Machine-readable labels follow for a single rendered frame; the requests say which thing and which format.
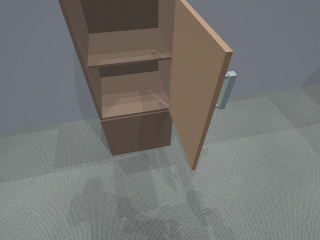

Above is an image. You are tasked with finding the handle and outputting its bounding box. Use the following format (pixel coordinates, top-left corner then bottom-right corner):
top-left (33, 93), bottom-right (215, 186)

top-left (215, 71), bottom-right (237, 110)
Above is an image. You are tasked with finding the cupboard door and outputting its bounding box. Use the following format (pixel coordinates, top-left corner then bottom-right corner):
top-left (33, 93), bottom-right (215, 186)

top-left (168, 0), bottom-right (233, 171)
